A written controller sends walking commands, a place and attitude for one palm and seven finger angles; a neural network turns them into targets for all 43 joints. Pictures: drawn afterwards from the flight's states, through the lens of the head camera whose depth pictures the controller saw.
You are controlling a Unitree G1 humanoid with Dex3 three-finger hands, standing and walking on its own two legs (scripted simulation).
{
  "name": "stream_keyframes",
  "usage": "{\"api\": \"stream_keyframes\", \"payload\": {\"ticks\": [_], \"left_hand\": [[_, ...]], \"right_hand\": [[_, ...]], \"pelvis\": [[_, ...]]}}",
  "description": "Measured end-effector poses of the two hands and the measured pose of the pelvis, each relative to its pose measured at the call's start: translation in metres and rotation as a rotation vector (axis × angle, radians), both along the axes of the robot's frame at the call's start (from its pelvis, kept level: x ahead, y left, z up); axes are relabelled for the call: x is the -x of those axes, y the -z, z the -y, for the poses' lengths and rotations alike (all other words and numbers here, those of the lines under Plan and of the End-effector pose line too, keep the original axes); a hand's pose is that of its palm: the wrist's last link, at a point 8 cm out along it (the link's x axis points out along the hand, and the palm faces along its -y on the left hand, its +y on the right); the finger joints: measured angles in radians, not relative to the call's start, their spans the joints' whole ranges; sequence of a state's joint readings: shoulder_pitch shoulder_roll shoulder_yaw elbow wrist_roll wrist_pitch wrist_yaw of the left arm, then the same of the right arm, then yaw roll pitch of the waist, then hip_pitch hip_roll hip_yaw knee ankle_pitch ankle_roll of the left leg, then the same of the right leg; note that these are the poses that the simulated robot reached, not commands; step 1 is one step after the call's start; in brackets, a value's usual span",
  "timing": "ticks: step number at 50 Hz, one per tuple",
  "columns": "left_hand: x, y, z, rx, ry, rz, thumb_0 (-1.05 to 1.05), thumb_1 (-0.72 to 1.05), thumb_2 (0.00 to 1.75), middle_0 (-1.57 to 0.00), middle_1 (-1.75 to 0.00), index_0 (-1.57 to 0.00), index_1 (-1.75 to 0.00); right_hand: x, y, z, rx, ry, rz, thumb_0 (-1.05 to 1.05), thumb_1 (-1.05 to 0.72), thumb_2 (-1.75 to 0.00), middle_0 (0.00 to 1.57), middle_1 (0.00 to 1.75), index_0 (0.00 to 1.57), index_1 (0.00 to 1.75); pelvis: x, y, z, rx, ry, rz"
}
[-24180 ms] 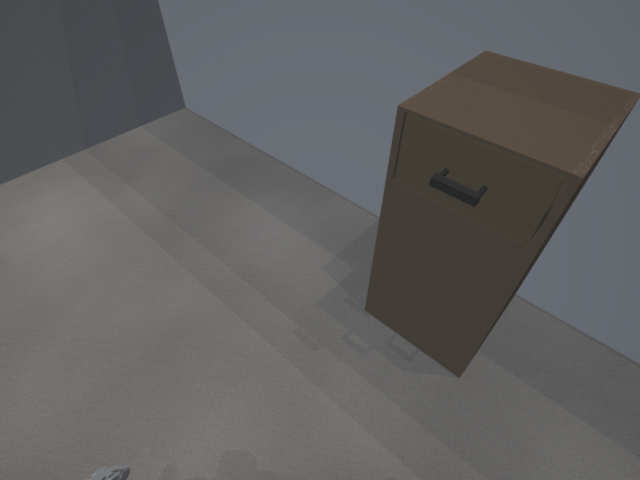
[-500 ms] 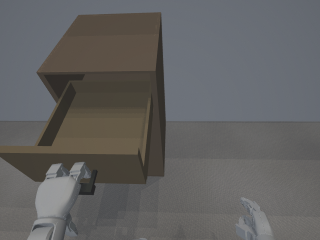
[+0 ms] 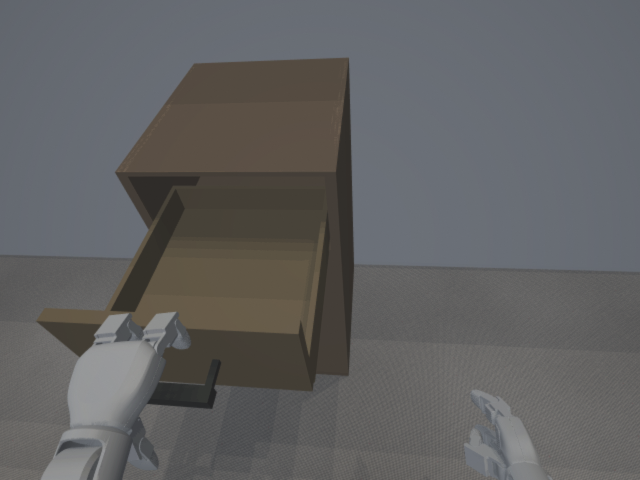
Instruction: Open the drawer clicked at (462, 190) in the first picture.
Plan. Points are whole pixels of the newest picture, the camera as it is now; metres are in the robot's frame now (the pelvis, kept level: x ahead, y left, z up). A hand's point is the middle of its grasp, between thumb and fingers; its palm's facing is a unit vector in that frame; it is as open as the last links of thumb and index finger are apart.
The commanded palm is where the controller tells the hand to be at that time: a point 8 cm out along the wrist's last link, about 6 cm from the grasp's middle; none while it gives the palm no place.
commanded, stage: lift the hand off the handle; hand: left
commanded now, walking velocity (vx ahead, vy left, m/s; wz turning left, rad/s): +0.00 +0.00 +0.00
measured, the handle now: (178, 379) +0.24 +0.25 -0.03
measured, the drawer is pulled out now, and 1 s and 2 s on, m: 0.29 0.29 0.29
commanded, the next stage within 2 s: draw the hand back to the body in 0.48 s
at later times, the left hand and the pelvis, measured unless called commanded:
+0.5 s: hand (121, 362) +0.20 +0.24 +0.11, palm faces +0.05 -0.11 -0.99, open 13.8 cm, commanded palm +0.17 +0.23 +0.17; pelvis +0.00 +0.00 +0.02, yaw +0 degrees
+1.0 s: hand (106, 367) +0.19 +0.25 +0.12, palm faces +0.03 -0.10 -0.99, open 13.8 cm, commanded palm +0.16 +0.25 +0.18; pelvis +0.00 +0.00 +0.02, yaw +0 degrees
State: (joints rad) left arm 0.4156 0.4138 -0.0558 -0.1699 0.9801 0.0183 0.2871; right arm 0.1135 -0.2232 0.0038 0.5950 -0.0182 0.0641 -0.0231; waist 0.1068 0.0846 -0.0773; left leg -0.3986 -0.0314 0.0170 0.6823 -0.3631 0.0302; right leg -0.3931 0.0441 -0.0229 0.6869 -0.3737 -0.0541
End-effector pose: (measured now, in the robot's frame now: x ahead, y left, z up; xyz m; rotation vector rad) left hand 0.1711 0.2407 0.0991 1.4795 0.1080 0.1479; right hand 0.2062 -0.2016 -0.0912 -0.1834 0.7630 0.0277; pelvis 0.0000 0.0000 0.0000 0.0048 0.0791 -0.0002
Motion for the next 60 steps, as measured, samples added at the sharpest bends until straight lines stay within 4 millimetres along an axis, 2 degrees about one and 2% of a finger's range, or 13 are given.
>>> {"api": "stream_keyframes", "payload": {"ticks": [6,12,16,23,31,42,50,60], "left_hand": [[-0.002,-0.019,0.002,0.009,0.0,0.023,0.0,-0.49,0.3,-0.35,-1.22,-0.43,-1.24],[-0.01,-0.051,0.006,-0.001,0.018,0.104,0.0,-0.49,0.3,-0.33,-1.21,-0.37,-1.22],[-0.012,-0.062,0.003,-0.002,0.003,0.087,0.0,-0.49,0.3,-0.32,-1.21,-0.34,-1.21],[-0.003,-0.07,0.0,0.013,-0.001,0.031,0.0,-0.49,0.3,-0.32,-1.2,-0.33,-1.2],[0.006,-0.06,0.006,0.039,0.035,0.003,0.0,-0.49,0.3,-0.31,-1.2,-0.32,-1.2],[0.006,-0.076,-0.005,0.005,0.034,0.06,0.0,-0.49,0.3,-0.32,-1.2,-0.32,-1.2],[0.007,-0.07,-0.011,0.01,0.033,0.003,0.0,-0.49,0.3,-0.31,-1.2,-0.32,-1.2],[0.011,-0.079,-0.021,-0.002,0.04,0.033,0.0,-0.49,0.3,-0.32,-1.2,-0.32,-1.2]], "right_hand": [[-0.003,-0.004,-0.002,-0.011,-0.013,-0.001,0.01,-0.9,-0.9,0.2,0.3,0.2,0.3],[-0.006,-0.011,0.0,-0.017,-0.014,0.003,0.01,-0.9,-0.9,0.2,0.3,0.2,0.3],[-0.008,-0.017,0.003,-0.029,-0.009,0.013,0.01,-0.9,-0.9,0.2,0.3,0.2,0.3],[-0.011,-0.027,0.008,-0.016,-0.019,0.034,0.01,-0.9,-0.9,0.2,0.3,0.2,0.3],[-0.007,-0.027,0.007,0.003,-0.042,0.022,0.01,-0.9,-0.9,0.2,0.3,0.2,0.3],[0.001,-0.022,0.0,-0.026,-0.025,0.01,0.01,-0.9,-0.9,0.2,0.3,0.2,0.3],[0.0,-0.023,-0.002,-0.022,-0.027,0.011,0.01,-0.9,-0.9,0.2,0.3,0.2,0.3],[-0.007,-0.027,-0.003,-0.002,-0.027,0.024,0.01,-0.9,-0.9,0.2,0.3,0.2,0.3]], "pelvis": [[-0.002,-0.005,0.0,0.0,-0.002,0.019],[-0.004,-0.01,0.001,0.0,0.004,0.038],[-0.005,-0.013,0.002,-0.002,0.009,0.054],[-0.003,-0.017,0.003,0.003,0.008,0.075],[0.001,-0.018,0.003,0.007,0.004,0.077],[0.001,-0.018,0.0,0.011,0.005,0.078],[0.001,-0.019,-0.004,0.011,0.005,0.075],[-0.004,-0.018,-0.009,0.018,0.004,0.065]]}}
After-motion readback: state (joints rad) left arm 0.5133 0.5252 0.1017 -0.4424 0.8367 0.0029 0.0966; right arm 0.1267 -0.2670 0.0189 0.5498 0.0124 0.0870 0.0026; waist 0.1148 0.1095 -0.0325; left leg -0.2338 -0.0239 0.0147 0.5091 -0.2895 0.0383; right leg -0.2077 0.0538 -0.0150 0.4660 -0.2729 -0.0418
